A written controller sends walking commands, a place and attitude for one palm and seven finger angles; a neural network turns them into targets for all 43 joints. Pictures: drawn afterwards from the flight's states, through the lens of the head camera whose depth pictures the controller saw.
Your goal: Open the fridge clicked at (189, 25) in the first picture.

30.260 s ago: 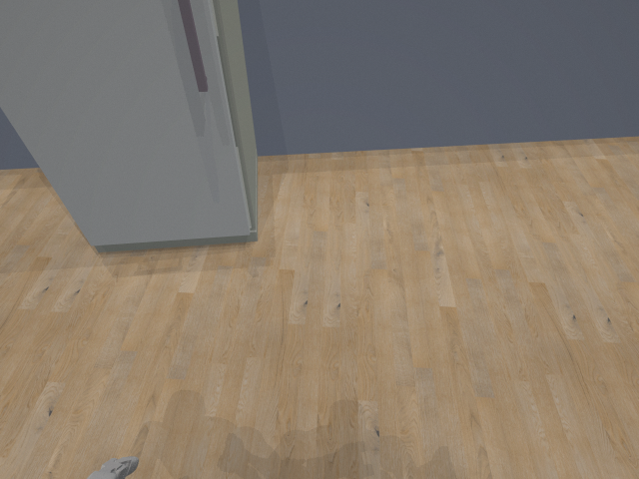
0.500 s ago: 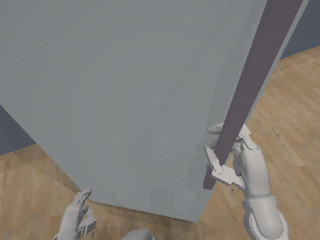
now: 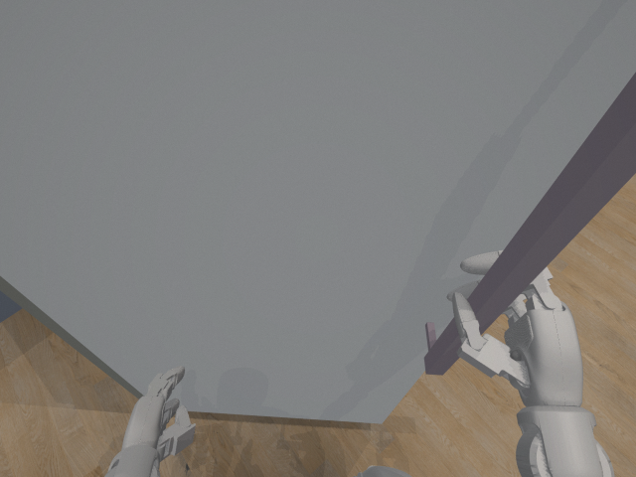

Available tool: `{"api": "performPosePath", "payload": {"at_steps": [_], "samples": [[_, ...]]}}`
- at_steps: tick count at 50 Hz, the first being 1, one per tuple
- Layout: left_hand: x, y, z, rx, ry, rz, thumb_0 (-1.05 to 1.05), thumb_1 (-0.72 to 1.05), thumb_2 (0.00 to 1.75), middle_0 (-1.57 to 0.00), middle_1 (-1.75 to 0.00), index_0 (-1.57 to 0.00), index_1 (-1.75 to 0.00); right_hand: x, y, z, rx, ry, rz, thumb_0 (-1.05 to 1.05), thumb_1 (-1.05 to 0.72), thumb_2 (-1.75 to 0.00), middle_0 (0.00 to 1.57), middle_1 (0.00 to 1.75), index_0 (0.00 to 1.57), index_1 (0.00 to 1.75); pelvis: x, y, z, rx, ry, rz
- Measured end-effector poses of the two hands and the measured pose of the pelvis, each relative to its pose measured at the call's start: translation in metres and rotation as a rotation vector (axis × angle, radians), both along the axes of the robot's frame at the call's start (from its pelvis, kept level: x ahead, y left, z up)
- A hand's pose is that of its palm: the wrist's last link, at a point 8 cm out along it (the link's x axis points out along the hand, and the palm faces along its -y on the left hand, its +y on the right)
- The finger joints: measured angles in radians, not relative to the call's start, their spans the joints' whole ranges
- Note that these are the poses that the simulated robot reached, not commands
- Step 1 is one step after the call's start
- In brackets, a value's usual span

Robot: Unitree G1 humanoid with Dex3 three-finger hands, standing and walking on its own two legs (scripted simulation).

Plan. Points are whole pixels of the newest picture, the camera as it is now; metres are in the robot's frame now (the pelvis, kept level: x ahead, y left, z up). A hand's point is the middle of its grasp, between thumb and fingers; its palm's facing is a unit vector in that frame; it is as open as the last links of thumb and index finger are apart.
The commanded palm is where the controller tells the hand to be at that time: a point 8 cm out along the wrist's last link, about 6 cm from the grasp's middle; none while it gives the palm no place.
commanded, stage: walk backward, drawing the door open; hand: right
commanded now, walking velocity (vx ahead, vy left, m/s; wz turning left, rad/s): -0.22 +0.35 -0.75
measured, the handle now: (511, 242) +0.30 -0.13 +0.21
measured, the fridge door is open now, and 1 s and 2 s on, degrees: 51 66 66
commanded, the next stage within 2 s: stop walking and hold the door back in 0.40 s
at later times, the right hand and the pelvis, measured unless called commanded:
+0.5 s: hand out of the picture +0.12 -0.07 +0.13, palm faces +0.50 +0.83 -0.26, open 6.6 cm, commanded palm +0.07 -0.11 +0.13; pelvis -0.07 +0.18 -0.02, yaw -14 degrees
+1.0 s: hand out of the picture +0.12 -0.07 +0.14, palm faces +0.51 +0.85 -0.14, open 5.8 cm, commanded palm +0.08 -0.10 +0.13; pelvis -0.17 +0.21 +0.00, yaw -23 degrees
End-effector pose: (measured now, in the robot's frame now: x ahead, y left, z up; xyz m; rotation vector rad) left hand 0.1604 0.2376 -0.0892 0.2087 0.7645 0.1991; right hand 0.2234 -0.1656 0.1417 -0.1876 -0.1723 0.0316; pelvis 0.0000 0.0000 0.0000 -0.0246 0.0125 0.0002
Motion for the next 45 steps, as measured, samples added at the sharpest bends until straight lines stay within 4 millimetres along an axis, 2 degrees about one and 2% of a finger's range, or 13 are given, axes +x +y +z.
{"api": "performPosePath", "payload": {"at_steps": [6, 13, 18, 21, 24, 27, 30, 33, 37, 41, 45], "samples": [[-0.005, 0.019, 0.009, 0.083, -0.057, -0.083, 0.01, 0.90, 0.90, -0.20, -0.29, -0.20, -0.29, -0.034, 0.006, -0.008, 0.050, -0.104, -0.027, 0.00, -0.63, -0.80, 0.46, 1.40, 0.29, 1.38, -0.028, 0.025, -0.017, 0.026, 0.005, -0.079], [-0.030, 0.019, 0.022, 0.022, 0.027, -0.255, 0.01, 0.90, 0.90, -0.20, -0.29, -0.20, -0.29, -0.076, 0.017, -0.001, 0.010, -0.044, -0.152, 0.00, -0.62, -0.78, 0.46, 1.40, 0.31, 1.38, -0.053, 0.070, 0.010, 0.098, -0.036, -0.191], [-0.034, 0.034, 0.016, -0.045, 0.029, -0.309, 0.01, 0.90, 0.90, -0.20, -0.30, -0.21, -0.30, -0.107, 0.032, 0.001, 0.016, -0.016, -0.286, 0.01, -0.65, -0.80, 0.46, 1.40, 0.31, 1.38, -0.065, 0.108, 0.011, 0.106, -0.039, -0.203], [-0.030, 0.052, 0.008, -0.085, 0.007, -0.331, 0.01, 0.90, 0.90, -0.21, -0.30, -0.21, -0.30, -0.123, 0.042, 0.002, -0.015, -0.016, -0.390, 0.00, -0.65, -0.82, 0.46, 1.40, 0.29, 1.38, -0.068, 0.137, 0.004, 0.093, -0.030, -0.222], [-0.019, 0.075, -0.009, -0.117, -0.028, -0.365, 0.01, 0.90, 0.90, -0.21, -0.30, -0.21, -0.30, -0.140, 0.054, 0.000, -0.077, -0.045, -0.508, -0.02, -0.64, -0.82, 0.46, 1.40, 0.26, 1.36, -0.069, 0.171, -0.013, 0.043, -0.014, -0.239], [-0.012, 0.105, -0.018, -0.082, -0.004, -0.374, 0.01, 0.90, 0.90, -0.21, -0.30, -0.21, -0.30, -0.158, 0.064, 0.001, -0.095, -0.026, -0.591, -0.03, -0.64, -0.82, 0.46, 1.40, 0.25, 1.35, -0.078, 0.190, -0.013, 0.044, -0.016, -0.273], [-0.011, 0.133, -0.016, -0.030, 0.025, -0.375, 0.01, 0.90, 0.90, -0.20, -0.30, -0.21, -0.30, -0.172, 0.072, 0.002, -0.090, -0.007, -0.638, -0.04, -0.63, -0.81, 0.46, 1.40, 0.27, 1.36, -0.082, 0.201, -0.006, 0.012, -0.013, -0.307], [-0.011, 0.154, -0.010, 0.018, 0.034, -0.391, 0.01, 0.90, 0.90, -0.20, -0.29, -0.20, -0.29, -0.178, 0.075, 0.002, -0.087, -0.015, -0.658, -0.05, -0.62, -0.82, 0.46, 1.40, 0.32, 1.37, -0.088, 0.212, -0.002, -0.007, -0.020, -0.352], [-0.013, 0.168, -0.001, 0.059, 0.026, -0.429, 0.01, 0.90, 0.90, -0.20, -0.29, -0.20, -0.29, -0.176, 0.075, 0.001, -0.054, -0.038, -0.669, -0.04, -0.61, -0.82, 0.46, 1.40, 0.37, 1.38, -0.102, 0.224, -0.001, -0.015, -0.030, -0.396], [-0.022, 0.169, 0.011, 0.087, 0.014, -0.463, 0.01, 0.91, 0.90, -0.20, -0.29, -0.20, -0.29, -0.169, 0.073, 0.001, -0.001, -0.056, -0.661, -0.02, -0.63, -0.83, 0.46, 1.40, 0.40, 1.39, -0.122, 0.229, 0.001, -0.016, -0.027, -0.414], [-0.041, 0.160, 0.019, 0.096, -0.001, -0.474, 0.01, 0.90, 0.90, -0.20, -0.29, -0.20, -0.29, -0.161, 0.068, 0.001, 0.022, -0.068, -0.612, -0.01, -0.64, -0.83, 0.46, 1.40, 0.41, 1.39, -0.145, 0.225, 0.000, -0.011, -0.017, -0.415]]}}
